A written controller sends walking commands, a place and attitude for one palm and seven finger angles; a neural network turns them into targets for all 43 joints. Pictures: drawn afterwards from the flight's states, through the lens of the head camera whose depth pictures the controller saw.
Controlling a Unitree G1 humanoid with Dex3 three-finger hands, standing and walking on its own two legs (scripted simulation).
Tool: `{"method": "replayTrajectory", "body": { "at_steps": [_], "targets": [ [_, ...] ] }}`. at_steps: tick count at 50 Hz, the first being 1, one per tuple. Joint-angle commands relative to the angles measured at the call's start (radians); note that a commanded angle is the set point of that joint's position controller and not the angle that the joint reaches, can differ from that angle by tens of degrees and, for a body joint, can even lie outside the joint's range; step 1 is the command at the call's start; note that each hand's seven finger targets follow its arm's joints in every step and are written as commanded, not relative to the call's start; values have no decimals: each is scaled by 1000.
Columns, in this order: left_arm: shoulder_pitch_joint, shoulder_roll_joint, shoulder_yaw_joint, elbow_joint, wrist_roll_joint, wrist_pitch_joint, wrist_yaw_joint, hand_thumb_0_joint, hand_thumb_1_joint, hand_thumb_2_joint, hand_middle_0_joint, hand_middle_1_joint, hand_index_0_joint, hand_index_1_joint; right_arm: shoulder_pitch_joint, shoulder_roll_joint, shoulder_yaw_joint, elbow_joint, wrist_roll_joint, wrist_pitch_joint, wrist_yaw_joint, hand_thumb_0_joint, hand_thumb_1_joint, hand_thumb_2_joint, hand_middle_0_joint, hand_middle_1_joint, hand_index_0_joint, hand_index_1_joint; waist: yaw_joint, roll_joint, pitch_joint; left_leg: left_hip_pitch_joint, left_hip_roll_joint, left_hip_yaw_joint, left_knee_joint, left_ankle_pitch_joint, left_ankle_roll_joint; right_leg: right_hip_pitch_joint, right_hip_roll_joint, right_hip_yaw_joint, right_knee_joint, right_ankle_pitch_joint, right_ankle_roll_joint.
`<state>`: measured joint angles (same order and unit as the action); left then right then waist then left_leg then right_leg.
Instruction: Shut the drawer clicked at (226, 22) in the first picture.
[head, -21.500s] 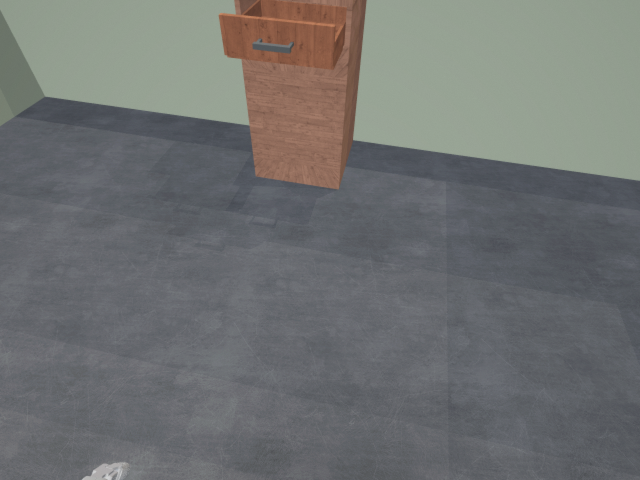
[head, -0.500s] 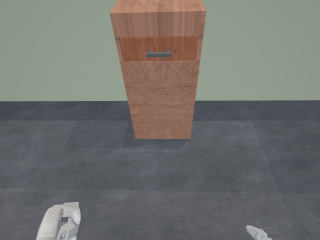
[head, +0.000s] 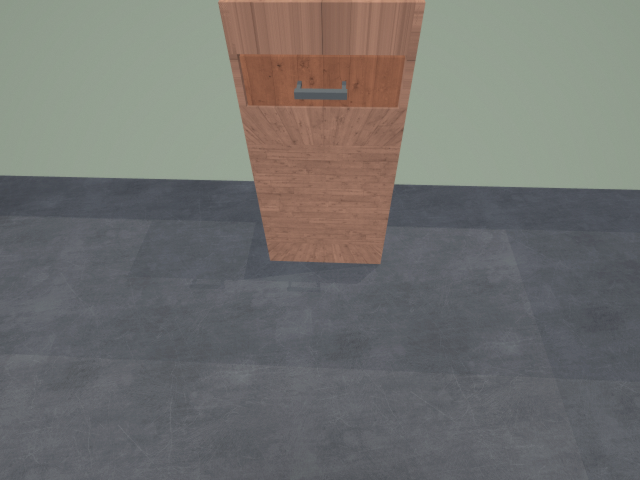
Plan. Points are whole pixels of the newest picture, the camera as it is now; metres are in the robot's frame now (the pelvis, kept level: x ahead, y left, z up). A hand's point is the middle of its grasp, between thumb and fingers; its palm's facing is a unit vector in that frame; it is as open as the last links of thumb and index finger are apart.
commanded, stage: let the arm hang, fingers relaxed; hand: left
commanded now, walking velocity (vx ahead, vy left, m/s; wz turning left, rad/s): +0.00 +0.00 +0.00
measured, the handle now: (321, 89) +0.94 +0.06 -0.02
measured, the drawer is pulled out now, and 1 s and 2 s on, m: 0.00 0.00 0.00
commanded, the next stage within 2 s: look to check the result in 0.44 s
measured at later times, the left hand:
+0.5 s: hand out of the picture -0.04 +0.17 -0.17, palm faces +0.03 -0.98 -0.18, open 7.3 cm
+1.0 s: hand out of the picture -0.04 +0.17 -0.17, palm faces +0.02 -0.98 -0.17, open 7.4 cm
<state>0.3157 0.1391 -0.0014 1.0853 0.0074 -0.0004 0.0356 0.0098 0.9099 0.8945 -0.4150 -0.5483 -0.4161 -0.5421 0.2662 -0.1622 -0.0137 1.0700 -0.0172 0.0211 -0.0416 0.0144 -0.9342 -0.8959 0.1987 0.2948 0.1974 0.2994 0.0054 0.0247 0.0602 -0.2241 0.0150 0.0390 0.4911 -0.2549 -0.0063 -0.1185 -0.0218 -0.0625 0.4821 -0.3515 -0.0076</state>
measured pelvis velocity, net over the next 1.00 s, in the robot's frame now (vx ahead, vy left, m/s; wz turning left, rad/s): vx -0.03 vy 0.02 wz -0.02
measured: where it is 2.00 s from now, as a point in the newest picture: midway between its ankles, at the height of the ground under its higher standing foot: outside the picture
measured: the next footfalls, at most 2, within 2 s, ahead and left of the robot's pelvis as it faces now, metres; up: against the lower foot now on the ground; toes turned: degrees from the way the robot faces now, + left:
none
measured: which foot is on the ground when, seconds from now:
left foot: down 0.00-1.00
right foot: down 0.00-1.00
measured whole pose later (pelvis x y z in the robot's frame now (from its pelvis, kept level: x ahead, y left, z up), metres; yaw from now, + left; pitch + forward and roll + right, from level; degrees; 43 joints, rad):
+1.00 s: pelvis -0.03 +0.02 +0.01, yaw -1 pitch -2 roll +0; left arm 0.28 0.11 0.01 1.17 0.01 -0.01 0.04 0.00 0.91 0.89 -0.20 -0.30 -0.20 -0.30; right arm 0.28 -0.11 -0.02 1.15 -0.02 0.01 -0.04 0.00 -0.91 -0.90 0.20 0.29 0.20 0.30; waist -0.01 0.01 0.07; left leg -0.20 0.00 0.06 0.42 -0.18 0.02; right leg -0.11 -0.03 -0.04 0.42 -0.28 0.01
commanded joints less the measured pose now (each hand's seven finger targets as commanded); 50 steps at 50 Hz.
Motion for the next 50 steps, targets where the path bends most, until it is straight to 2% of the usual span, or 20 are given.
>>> {"method": "replayTrajectory", "body": {
  "at_steps": [1,4,8,11,14,21,33,35,41,45,49,50],
  "targets": [
    [53,107,26,2,-2,-13,9,0,900,900,-200,-300,-200,-300,74,-65,-11,7,3,-21,-3,0,-900,-900,200,300,200,300,-15,-52,-31,98,86,-42,-61,369,33,-18,-93,50,-79,448,-19],
    [35,93,25,21,-2,-8,7,0,900,900,-200,-300,-200,-300,65,-54,-8,31,0,-20,-2,0,-900,-900,200,300,200,300,-13,-18,32,76,83,-52,-103,280,33,-47,-87,63,-115,305,-22],
    [30,92,24,43,-4,-6,4,0,900,900,-200,-300,-200,-300,65,-44,-5,52,-2,-17,0,0,-900,-900,200,300,200,300,-10,-1,74,46,75,-54,-129,191,30,-57,-84,75,-154,199,-25],
    [31,93,24,50,-4,-9,4,0,900,900,-200,-300,-200,-300,72,-43,-6,59,-2,-18,1,0,-900,-900,200,300,200,300,-10,-28,57,58,76,-55,-130,183,29,-53,-87,75,-167,187,-27],
    [23,90,24,53,-5,-9,3,0,900,900,-200,-300,-200,-300,77,-43,-7,65,-2,-17,2,0,-900,-900,200,300,200,300,-14,-19,62,60,75,-57,-138,161,27,-65,-84,80,-173,159,-28],
    [38,82,26,61,-5,-10,5,0,900,900,-200,-300,-200,-300,99,-33,-10,76,-1,-19,1,0,-900,-900,200,300,200,300,-15,-32,50,67,78,-58,-144,148,29,-73,-82,78,-173,132,-28],
    [62,63,26,75,-3,-12,8,0,900,900,-200,-300,-200,-300,119,-19,-12,82,1,-23,-2,0,-900,-900,200,300,200,300,-18,-11,50,58,80,-64,-153,125,33,-85,-76,80,-162,124,-27],
    [69,66,26,75,-2,-13,8,0,900,900,-200,-300,-200,-300,117,-28,-14,79,3,-25,-3,0,-900,-900,200,300,200,300,-15,-16,39,71,83,-65,-146,156,35,-81,-75,80,-156,144,-26],
    [62,61,26,76,0,-11,8,0,900,900,-200,-300,-200,-300,114,-27,-15,79,1,-24,-2,0,-900,-900,200,300,200,300,-18,-8,68,51,81,-66,-159,105,33,-99,-77,77,-161,110,-25],
    [64,72,27,74,0,-14,7,0,900,900,-200,-300,-200,-300,104,-38,-17,72,3,-26,-2,0,-900,-900,200,300,200,300,-15,-22,54,64,82,-69,-154,132,36,-98,-76,81,-159,130,-25],
    [48,72,28,69,0,-13,7,0,900,900,-200,-300,-200,-300,99,-39,-16,73,1,-26,-1,0,-900,-900,200,300,200,300,-19,-17,59,57,83,-73,-164,118,36,-97,-76,80,-157,125,-23],
    [51,80,30,67,1,-15,7,0,900,900,-200,-300,-200,-300,95,-48,-21,69,3,-28,-1,0,-900,-900,200,300,200,300,-16,-10,42,68,84,-73,-160,135,37,-92,-77,82,-155,134,-24]
  ]
}}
